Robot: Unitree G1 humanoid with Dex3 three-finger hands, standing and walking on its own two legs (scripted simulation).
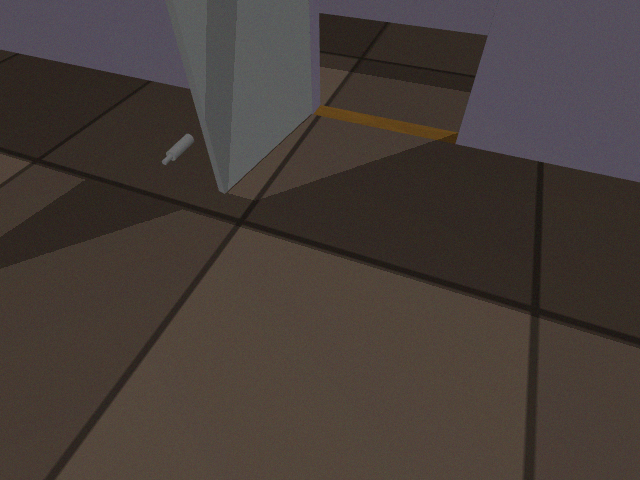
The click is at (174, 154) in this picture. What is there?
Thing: lying bottle
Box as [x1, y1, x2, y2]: [162, 134, 193, 164]
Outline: 189,134 185,134 166,152 166,156 162,160 164,164 170,159 174,160 193,141 193,138
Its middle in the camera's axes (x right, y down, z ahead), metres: -0.77 -0.47 +2.05
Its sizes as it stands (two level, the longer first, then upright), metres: 0.233 0.058 0.058
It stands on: the floor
